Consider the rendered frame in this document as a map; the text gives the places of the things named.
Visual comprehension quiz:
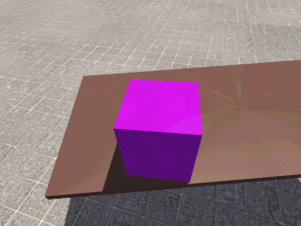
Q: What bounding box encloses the table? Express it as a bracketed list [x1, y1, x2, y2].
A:
[44, 59, 301, 200]

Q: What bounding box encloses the carton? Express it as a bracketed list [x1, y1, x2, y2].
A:
[113, 79, 202, 182]

